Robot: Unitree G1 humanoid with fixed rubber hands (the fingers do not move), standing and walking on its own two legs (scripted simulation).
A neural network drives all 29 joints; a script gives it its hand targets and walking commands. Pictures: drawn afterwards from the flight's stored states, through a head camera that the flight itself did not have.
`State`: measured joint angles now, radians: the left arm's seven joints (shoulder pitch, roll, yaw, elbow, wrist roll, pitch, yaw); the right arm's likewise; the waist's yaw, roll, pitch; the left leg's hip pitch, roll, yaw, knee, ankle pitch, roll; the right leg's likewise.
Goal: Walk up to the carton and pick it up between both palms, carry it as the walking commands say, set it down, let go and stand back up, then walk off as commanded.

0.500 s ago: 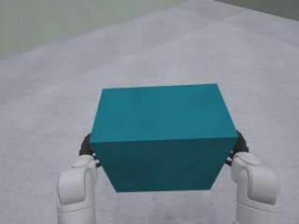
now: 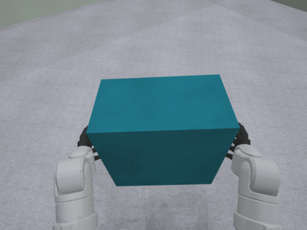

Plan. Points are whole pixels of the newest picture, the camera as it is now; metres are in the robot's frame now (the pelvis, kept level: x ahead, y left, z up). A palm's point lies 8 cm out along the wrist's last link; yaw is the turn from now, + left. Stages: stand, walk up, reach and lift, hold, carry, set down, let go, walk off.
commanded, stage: carry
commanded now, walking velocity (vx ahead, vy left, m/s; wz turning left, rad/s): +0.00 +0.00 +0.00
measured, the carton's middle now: (161, 137) +0.35 +0.00 +0.03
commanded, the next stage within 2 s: hold in 0.98 s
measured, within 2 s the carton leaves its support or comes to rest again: neither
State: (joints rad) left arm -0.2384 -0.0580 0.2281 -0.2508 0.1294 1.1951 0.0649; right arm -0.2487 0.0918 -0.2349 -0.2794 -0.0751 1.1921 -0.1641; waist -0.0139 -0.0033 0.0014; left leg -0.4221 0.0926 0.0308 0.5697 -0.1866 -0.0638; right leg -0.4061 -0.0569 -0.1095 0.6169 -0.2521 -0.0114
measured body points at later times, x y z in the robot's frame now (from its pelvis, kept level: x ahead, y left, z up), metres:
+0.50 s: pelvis +0.01 +0.02 +0.00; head +0.02 +0.02 +0.45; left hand +0.31 +0.22 +0.07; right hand +0.31 -0.16 +0.07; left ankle +0.06 +0.16 -0.73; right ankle +0.04 -0.11 -0.73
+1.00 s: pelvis +0.00 +0.01 +0.00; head +0.00 +0.01 +0.45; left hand +0.31 +0.20 +0.06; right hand +0.30 -0.18 +0.07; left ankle +0.06 +0.16 -0.73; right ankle +0.04 -0.11 -0.73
